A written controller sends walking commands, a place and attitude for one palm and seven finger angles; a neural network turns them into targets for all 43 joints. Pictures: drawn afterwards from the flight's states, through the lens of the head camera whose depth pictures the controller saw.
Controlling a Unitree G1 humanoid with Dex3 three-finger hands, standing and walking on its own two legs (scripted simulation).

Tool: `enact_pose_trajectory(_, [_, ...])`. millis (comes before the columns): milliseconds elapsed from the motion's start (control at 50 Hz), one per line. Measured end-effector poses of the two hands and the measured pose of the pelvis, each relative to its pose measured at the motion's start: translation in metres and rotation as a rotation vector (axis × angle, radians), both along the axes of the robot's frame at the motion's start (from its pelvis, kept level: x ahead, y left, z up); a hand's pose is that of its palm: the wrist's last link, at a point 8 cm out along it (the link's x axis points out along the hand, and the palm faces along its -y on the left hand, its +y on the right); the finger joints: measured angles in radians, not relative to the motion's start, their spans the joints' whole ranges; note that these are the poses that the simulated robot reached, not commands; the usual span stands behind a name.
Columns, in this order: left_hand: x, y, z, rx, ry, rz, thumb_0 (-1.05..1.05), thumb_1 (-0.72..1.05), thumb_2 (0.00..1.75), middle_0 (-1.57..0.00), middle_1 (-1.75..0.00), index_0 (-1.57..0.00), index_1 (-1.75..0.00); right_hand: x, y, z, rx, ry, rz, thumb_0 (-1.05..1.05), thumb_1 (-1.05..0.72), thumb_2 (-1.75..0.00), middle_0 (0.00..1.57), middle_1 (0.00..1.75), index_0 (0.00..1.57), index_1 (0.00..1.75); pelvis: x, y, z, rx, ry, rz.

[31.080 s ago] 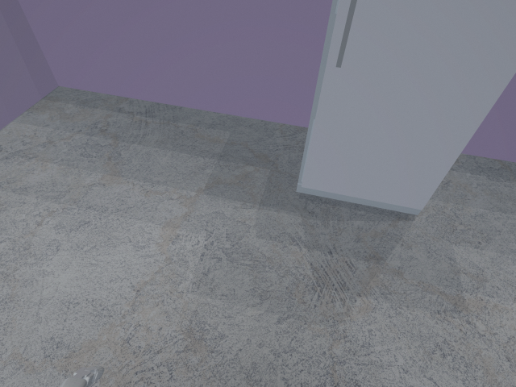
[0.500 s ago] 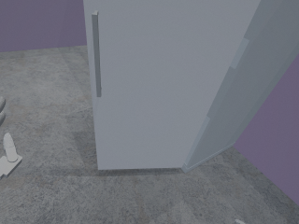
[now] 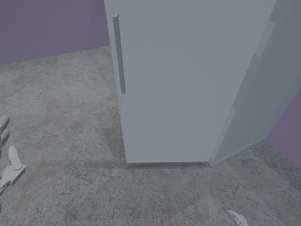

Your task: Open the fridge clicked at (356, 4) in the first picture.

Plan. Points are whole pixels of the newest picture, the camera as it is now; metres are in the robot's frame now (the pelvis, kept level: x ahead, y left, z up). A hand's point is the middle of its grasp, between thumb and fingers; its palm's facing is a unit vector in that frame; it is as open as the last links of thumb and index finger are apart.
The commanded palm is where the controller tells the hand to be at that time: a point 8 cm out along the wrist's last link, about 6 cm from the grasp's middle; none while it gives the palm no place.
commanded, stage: stop stepping back and stand still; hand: left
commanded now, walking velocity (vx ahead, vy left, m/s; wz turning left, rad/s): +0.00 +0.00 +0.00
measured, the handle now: (120, 57) +0.67 +0.20 +0.15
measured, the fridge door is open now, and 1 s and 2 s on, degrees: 64 64 64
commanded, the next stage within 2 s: let the arm hang, fingers relaxed in 0.46 s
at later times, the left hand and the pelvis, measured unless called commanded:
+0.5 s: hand (24, 171) +0.18 +0.29 +0.13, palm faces +0.41 -0.80 -0.45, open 7.4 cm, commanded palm +0.13 +0.32 +0.18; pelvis -0.01 +0.02 +0.00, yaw +0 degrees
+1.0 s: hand out of the picture +0.00 +0.20 -0.19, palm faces +0.01 -0.99 -0.14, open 7.3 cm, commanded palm none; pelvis -0.02 +0.02 +0.00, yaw +3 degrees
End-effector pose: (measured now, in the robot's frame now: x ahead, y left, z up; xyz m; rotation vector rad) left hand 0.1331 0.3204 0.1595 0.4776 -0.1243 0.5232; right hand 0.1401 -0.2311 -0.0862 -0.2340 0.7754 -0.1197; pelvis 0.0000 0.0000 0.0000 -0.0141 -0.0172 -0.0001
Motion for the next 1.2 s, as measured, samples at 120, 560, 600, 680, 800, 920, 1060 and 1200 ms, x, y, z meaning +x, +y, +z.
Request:
enact_pose_trajectory(120, [0.019,-0.013,-0.008,-0.086,-0.111,-0.074,0.02,0.89,0.9,-0.2,-0.3,-0.2,-0.31,0.011,-0.007,0.019,-0.097,-0.075,-0.006,0.02,-0.9,-0.89,0.2,0.3,0.2,0.3,0.0,0.01,-0.005,0.012,-0.022,0.013])
enact_pose_trajectory(560, [0.006,0.002,-0.004,-0.003,0.02,-0.092,0.02,0.89,0.9,-0.21,-0.3,-0.21,-0.31,-0.018,0.022,0.004,-0.032,0.014,-0.002,0.02,-0.9,-0.89,0.2,0.3,0.2,0.3,-0.013,0.021,0.002,-0.006,0.011,0.008])
enact_pose_trajectory(600, [0.018,0.004,-0.023,0.0,0.078,-0.13,0.01,0.89,0.9,-0.2,-0.3,-0.21,-0.31,-0.015,0.018,-0.002,-0.022,0.027,0.041,0.02,-0.9,-0.89,0.2,0.3,0.2,0.3,-0.016,0.023,-0.001,-0.009,0.024,0.024])
enact_pose_trajectory(680, [0.029,0.005,-0.127,-0.137,0.534,-0.146,0.0,0.9,0.9,-0.2,-0.3,-0.2,-0.3,-0.012,0.001,-0.023,-0.021,0.093,0.047,0.01,-0.9,-0.89,0.21,0.3,0.2,0.3,-0.025,0.028,-0.009,-0.002,0.032,0.025])
enact_pose_trajectory(800, [-0.036,-0.034,-0.258,-0.379,1.069,-0.142,0.01,0.91,0.9,-0.2,-0.3,-0.2,-0.3,-0.04,-0.021,-0.029,-0.064,0.206,-0.012,0.01,-0.9,-0.89,0.2,0.3,0.2,0.3,-0.029,0.024,-0.013,0.003,0.025,0.034])
enact_pose_trajectory(920, [-0.107,-0.073,-0.317,-0.607,1.322,-0.098,0.01,0.91,0.9,-0.2,-0.3,-0.2,-0.3,-0.095,-0.026,-0.028,-0.13,0.444,-0.04,0.01,-0.91,-0.89,0.2,0.3,0.2,0.3,-0.026,0.02,-0.011,-0.005,0.009,0.049])
enact_pose_trajectory(1060, [-0.16,-0.05,-0.309,-0.641,1.442,0.053,0.01,0.93,0.9,-0.2,-0.3,-0.2,-0.3,-0.119,-0.021,-0.032,-0.111,0.574,-0.047,0.01,-0.9,-0.89,0.2,0.3,0.2,0.3,-0.022,0.02,0.0,-0.012,0.017,0.057])
enact_pose_trajectory(1200, [-0.16,-0.007,-0.283,-0.538,1.447,0.171,0.01,0.92,0.9,-0.2,-0.3,-0.2,-0.3,-0.094,-0.013,-0.041,-0.058,0.521,-0.044,0.01,-0.9,-0.89,0.2,0.3,0.2,0.3,-0.014,0.023,0.004,-0.004,0.006,0.048])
